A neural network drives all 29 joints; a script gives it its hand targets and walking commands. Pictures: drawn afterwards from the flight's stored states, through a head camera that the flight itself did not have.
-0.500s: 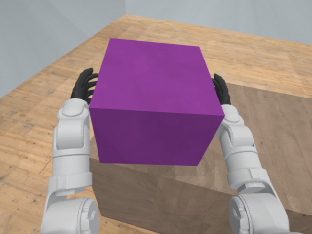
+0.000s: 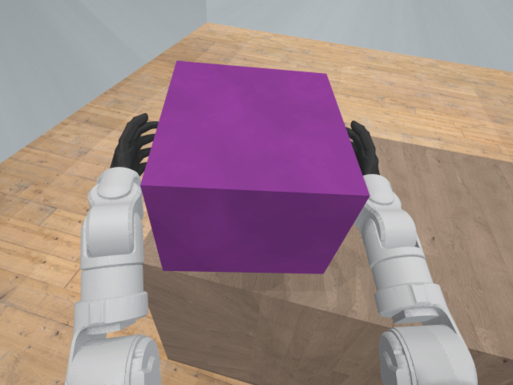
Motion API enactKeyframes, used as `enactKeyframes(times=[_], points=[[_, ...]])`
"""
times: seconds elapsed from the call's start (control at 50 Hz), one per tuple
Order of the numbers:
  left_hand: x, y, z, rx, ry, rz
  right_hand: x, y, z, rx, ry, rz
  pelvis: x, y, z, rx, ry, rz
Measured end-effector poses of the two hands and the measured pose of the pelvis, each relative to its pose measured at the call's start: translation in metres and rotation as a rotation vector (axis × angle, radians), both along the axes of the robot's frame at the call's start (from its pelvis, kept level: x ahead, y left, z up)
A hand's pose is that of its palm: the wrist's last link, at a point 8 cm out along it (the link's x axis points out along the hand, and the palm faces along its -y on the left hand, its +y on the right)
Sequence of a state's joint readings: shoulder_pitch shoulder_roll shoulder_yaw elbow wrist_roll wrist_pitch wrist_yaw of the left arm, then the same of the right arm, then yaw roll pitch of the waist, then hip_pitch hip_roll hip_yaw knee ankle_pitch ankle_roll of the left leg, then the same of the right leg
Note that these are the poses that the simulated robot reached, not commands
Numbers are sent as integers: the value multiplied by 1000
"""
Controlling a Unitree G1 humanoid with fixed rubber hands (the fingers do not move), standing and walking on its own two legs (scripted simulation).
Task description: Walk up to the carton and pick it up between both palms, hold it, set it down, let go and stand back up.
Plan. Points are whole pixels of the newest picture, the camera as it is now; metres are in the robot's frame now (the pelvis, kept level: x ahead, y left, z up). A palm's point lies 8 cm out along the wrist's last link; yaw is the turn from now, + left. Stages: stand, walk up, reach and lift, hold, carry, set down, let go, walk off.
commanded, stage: hold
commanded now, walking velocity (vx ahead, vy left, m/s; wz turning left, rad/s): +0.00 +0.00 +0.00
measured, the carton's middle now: (249, 166) +0.40 -0.01 +0.16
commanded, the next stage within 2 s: none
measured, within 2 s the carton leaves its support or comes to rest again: neither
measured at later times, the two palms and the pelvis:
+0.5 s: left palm (127, 169) +0.35 +0.17 +0.19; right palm (364, 177) +0.35 -0.18 +0.18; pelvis -0.01 +0.01 +0.00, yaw +0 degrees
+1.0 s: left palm (127, 169) +0.35 +0.17 +0.19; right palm (360, 173) +0.36 -0.18 +0.18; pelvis +0.00 +0.00 +0.00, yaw +1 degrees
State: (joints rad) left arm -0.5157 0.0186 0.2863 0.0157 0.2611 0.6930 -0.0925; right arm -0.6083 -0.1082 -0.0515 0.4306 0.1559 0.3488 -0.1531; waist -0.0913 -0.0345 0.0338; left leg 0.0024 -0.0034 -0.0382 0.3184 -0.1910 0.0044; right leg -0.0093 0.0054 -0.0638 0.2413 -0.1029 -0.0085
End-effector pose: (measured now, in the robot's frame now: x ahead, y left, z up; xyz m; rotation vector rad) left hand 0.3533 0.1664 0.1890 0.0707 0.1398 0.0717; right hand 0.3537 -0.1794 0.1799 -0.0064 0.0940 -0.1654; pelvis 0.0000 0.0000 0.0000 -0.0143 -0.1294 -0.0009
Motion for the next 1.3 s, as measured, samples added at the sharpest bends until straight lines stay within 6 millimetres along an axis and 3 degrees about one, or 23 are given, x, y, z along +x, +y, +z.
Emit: enactKeyframes(times=[0.28,0.54,0.86,1.3], points=[[-8,3,1,1,0,-13,-13,3,0,4,0,-15,-3,6,-1,-2,-19,-3],[-3,-1,1,12,28,-8,-6,0,-1,16,26,-3,-13,5,-1,5,-1,-4],[1,-2,-2,-5,16,13,4,-1,2,-12,14,14,-3,-6,0,3,6,7],[-6,4,-1,8,18,-7,-8,5,-5,6,19,0,-6,4,-1,0,-11,6]])
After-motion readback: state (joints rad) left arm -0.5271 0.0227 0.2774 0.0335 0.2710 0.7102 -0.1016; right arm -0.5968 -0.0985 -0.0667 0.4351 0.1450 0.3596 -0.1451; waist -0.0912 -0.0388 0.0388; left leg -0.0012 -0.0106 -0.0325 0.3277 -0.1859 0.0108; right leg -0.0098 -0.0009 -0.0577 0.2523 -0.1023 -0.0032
